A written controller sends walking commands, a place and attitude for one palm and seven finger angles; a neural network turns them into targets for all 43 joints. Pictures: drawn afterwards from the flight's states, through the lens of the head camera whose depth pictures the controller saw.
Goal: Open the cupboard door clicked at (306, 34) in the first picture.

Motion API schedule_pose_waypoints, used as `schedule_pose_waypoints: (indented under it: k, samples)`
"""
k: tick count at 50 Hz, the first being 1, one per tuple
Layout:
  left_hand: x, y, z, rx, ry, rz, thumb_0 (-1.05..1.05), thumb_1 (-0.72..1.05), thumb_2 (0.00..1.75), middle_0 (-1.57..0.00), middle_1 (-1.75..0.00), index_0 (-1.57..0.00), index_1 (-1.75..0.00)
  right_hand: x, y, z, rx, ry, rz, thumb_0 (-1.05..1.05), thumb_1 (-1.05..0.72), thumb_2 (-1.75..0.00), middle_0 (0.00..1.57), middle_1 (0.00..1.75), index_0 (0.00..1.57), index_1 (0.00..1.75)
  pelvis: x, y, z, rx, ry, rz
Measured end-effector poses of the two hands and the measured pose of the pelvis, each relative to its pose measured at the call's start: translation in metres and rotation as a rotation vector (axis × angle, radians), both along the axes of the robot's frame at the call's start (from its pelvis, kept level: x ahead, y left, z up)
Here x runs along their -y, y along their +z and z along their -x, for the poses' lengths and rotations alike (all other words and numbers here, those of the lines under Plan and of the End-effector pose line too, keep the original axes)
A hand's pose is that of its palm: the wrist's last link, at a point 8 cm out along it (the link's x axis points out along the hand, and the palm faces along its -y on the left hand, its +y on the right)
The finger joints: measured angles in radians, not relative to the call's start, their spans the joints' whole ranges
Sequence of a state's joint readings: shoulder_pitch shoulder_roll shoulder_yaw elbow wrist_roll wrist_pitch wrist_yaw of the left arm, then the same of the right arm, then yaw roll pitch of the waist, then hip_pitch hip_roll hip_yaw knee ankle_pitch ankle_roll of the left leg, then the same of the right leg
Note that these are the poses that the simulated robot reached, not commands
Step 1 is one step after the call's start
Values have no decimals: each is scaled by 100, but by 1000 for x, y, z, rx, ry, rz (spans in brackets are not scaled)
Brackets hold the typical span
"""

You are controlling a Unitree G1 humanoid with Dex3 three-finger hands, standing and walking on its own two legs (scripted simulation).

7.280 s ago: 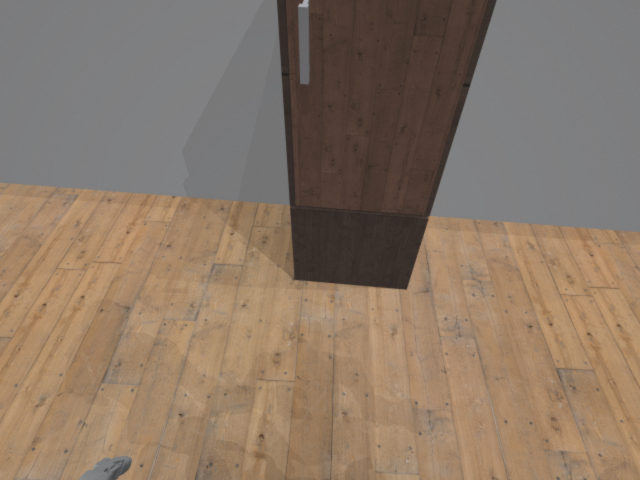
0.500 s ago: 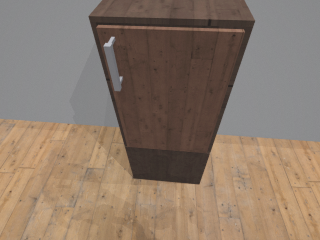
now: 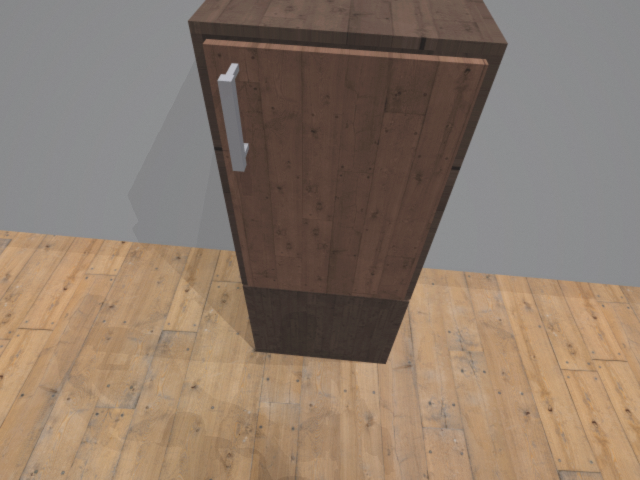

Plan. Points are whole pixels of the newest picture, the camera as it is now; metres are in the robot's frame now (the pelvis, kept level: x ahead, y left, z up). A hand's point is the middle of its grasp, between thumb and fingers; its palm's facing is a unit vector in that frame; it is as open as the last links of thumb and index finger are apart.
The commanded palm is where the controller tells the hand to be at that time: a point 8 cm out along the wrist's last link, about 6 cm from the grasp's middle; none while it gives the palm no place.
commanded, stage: come to a stop and stand still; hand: left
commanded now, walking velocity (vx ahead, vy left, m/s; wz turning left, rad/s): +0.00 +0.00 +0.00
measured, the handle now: (236, 119) +0.58 +0.17 +0.15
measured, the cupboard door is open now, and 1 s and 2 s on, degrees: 0 0 0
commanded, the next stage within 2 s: look again from close up in 0.02 s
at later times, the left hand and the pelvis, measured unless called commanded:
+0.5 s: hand out of the picture +0.02 +0.20 -0.17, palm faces +0.01 -0.98 -0.21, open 7.4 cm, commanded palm none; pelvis +0.01 +0.01 +0.00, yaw +0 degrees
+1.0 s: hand (152, 381) +0.22 +0.21 +0.03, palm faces +0.21 -0.97 -0.09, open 7.8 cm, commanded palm +0.12 +0.26 -0.03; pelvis -0.01 +0.00 -0.01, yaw +3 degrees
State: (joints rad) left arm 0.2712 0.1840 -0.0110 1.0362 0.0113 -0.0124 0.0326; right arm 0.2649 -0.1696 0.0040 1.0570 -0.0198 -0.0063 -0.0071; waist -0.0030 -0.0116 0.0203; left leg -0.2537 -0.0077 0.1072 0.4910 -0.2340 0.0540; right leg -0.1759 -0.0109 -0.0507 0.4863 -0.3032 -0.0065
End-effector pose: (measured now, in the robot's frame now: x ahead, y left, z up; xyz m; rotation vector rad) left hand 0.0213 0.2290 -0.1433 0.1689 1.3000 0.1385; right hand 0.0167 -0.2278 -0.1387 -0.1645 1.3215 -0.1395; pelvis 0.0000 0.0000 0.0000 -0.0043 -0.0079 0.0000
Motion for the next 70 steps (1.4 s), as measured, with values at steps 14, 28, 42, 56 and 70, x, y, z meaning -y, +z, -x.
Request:
schedule_pose_waypoints:
  k: [14,28,42,56,70]
  samples:
    - [-15,-1,8,-30,10,0,1,90,90,-20,-29,-20,-30,5,9,-21,31,27,40,1,-91,-90,20,30,20,30,-8,3,-2,-4,2,2]
    - [-25,2,4,-46,9,-12,0,90,90,-20,-29,-20,-30,4,11,-34,41,34,50,1,-90,-90,20,30,20,30,-13,5,-8,-5,-3,-1]
    - [-32,41,-53,302,114,-37,2,90,90,-20,-30,-20,-31,2,18,-41,178,31,55,1,-90,-90,20,30,20,30,-12,3,-8,-7,10,-11]
    - [-25,132,-142,1206,-177,144,0,68,80,-21,-44,-21,-45,35,47,-149,734,152,68,1,-90,-90,20,30,20,30,21,-42,18,-151,39,-4]
    - [-50,173,-136,1379,-168,72,1,35,67,-23,-65,-23,-65,35,33,-165,719,242,94,2,-90,-90,20,30,20,30,35,-52,18,-139,88,53]
